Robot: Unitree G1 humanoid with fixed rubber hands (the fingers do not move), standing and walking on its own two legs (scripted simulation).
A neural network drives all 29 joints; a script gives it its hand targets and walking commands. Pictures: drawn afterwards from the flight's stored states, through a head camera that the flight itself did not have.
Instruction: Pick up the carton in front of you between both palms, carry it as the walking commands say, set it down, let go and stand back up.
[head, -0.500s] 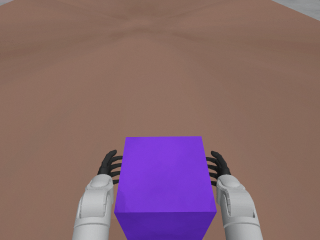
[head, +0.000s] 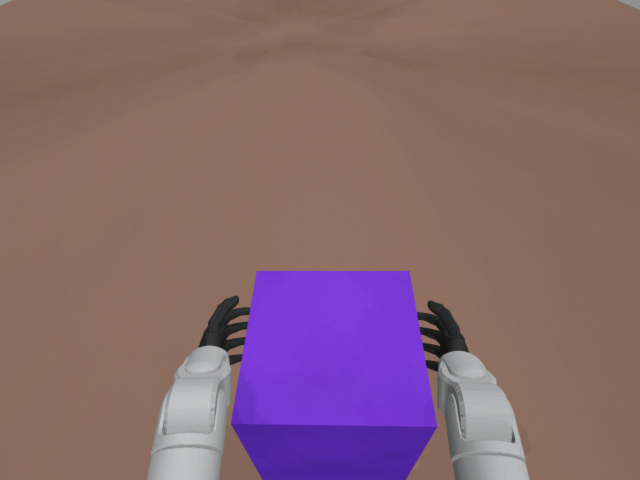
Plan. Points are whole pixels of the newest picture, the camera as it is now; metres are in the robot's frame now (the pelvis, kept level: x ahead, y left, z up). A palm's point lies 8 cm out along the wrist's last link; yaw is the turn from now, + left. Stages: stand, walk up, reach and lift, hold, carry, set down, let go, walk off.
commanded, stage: hold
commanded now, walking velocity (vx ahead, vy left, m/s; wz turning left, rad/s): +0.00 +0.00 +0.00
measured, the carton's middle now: (332, 380) +0.29 -0.01 -0.05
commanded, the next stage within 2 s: set down in 0.02 s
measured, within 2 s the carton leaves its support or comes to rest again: neither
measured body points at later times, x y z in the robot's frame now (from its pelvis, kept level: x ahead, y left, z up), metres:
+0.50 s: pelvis -0.04 -0.03 -0.03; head +0.07 -0.03 +0.40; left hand +0.32 +0.17 -0.06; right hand +0.35 -0.13 -0.07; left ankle -0.03 +0.10 -0.74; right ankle +0.07 -0.12 -0.74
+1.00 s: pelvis -0.06 -0.02 -0.17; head +0.17 -0.01 +0.22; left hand +0.38 +0.16 -0.24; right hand +0.39 -0.15 -0.25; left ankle -0.03 +0.10 -0.74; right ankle +0.06 -0.12 -0.74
